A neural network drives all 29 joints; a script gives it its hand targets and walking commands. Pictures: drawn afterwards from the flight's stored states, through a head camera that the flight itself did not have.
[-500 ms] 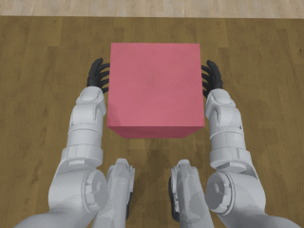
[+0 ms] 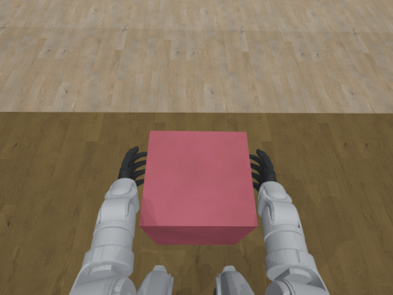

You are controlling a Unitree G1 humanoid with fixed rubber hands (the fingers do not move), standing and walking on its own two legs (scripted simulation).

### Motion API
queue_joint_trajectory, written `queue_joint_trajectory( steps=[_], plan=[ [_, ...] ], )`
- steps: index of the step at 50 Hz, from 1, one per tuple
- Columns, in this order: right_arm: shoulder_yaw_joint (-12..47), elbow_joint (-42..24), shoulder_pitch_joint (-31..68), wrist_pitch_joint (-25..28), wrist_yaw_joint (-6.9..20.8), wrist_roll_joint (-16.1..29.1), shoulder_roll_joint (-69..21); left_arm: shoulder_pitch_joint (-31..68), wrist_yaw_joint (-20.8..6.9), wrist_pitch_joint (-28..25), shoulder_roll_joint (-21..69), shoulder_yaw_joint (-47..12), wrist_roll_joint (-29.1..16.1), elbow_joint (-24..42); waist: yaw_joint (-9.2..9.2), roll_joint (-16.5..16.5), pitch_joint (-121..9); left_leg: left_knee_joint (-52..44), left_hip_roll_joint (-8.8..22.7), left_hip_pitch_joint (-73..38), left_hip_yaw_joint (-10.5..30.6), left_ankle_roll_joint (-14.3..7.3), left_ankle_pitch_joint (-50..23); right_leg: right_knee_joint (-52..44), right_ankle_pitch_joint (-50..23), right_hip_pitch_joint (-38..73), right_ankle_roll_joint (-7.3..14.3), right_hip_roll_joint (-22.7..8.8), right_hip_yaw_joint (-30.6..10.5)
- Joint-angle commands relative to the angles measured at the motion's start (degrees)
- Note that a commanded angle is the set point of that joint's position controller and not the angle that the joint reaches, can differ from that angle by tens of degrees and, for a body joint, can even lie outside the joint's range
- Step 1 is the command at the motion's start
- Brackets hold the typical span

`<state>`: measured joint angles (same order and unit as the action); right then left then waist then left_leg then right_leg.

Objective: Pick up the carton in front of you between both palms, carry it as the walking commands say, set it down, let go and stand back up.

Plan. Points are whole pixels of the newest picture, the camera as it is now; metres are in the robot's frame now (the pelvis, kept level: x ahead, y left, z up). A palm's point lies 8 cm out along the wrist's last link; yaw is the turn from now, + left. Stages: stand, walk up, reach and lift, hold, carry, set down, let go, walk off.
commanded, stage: reach and lift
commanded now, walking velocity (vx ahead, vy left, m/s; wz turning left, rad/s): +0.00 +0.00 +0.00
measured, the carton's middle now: (196, 194) +0.36 +0.00 -0.10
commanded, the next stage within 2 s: hold in 1.44 s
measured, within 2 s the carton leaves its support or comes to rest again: neither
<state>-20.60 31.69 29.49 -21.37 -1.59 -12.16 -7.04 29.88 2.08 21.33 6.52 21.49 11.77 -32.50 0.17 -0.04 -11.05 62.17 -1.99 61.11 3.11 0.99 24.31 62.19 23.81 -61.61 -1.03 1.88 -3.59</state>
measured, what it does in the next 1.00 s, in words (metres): rises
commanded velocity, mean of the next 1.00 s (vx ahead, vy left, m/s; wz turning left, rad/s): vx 0.00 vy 0.00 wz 0.00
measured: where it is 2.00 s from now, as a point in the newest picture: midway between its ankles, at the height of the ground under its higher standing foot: outside the picture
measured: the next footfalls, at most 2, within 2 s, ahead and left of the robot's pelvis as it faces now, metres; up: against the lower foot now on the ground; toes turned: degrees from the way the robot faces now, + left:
none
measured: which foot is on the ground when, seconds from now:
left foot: down 0.00-1.00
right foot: down 0.00-1.00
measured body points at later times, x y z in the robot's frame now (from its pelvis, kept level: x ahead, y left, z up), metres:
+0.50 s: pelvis +0.03 +0.00 +0.09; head +0.00 +0.00 +0.53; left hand +0.33 +0.15 +0.10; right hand +0.33 -0.15 +0.10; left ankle +0.04 +0.13 -0.65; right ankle +0.05 -0.13 -0.65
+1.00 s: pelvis +0.03 +0.00 +0.09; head +0.01 +0.00 +0.54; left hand +0.34 +0.15 +0.11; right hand +0.34 -0.15 +0.11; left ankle +0.04 +0.13 -0.65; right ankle +0.05 -0.13 -0.65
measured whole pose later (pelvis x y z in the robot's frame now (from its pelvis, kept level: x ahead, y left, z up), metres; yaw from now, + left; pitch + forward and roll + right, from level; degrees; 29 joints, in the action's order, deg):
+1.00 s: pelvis +0.03 +0.00 +0.09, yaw +0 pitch -5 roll +0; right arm -16.3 19.4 17.7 -36.1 1.4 -16.9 -9.4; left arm 18.0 -0.5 35.8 9.5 16.7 16.9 -20.1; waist -0.4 0.1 1.9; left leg 24.9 -0.9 8.0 4.0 0.5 12.3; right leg 24.6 11.8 -8.2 -0.6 0.8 -3.5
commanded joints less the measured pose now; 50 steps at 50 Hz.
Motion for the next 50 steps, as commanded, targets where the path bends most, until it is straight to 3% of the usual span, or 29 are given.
queue_joint_trajectory(
  steps=[1,12,18,21,27,35,50],
  plan=[
    [34.6,0.8,29.9,0.5,13.6,8.3,-61.0,29.8,-14.3,-0.5,61.8,-34.8,-8.5,-0.5,0.19,0.0,-31.9,-11.8,-6.1,-24.4,0.1,-0.7,-16.1,-11.5,-15.9,25.5,0.9,6.1,0.0],
    [37.9,-4.7,18.9,-4.0,14.0,8.8,-60.0,19.0,-14.8,3.9,61.1,-38.8,-9.2,5.0,-0.38,0.2,-19.7,-26.1,-4.7,-42.0,1.4,-0.9,-23.8,-25.8,-23.5,42.8,1.0,4.5,-0.6],
    [40.1,-9.5,15.4,-8.0,14.6,9.8,-59.1,15.5,-15.1,7.9,60.2,-40.8,-10.1,9.5,-0.6,0.3,-12.4,-33.0,-3.9,-49.4,1.5,-0.8,-24.3,-32.8,-24.4,50.8,1.0,3.7,-0.7],
    [38.7,-10.1,14.1,-10.3,15.0,9.3,-58.2,14.7,-15.3,10.2,58.4,-39.8,-9.5,10.7,-0.58,0.0,-7.0,-36.3,-3.4,-51.0,1.4,-0.8,-21.3,-36.2,-22.0,52.8,1.0,3.5,-0.7],
    [33.0,-7.0,16.5,-12.5,15.9,6.7,-56.3,16.6,-16.2,12.4,57.0,-33.7,-6.5,7.0,-0.38,0.3,2.1,-39.7,-2.9,-50.0,1.0,-1.5,-10.7,-39.3,-11.4,52.4,1.5,2.9,-0.2],
    [34.5,-8.7,23.4,-11.7,16.6,7.5,-58.2,23.8,-16.9,11.5,59.0,-35.2,-7.8,8.9,-0.49,0.2,-3.2,-39.2,-2.7,-52.2,0.6,-1.6,-11.1,-38.8,-11.7,55.1,1.5,2.8,0.1],
    [36.0,-13.4,16.0,-13.4,15.8,8.2,-56.2,16.5,-16.2,13.3,56.9,-36.9,-8.2,13.8,-0.49,0.0,-4.3,-41.5,-3.3,-57.2,0.9,-0.8,-21.1,-41.2,-21.8,59.5,0.9,3.3,-0.1]
  ],
)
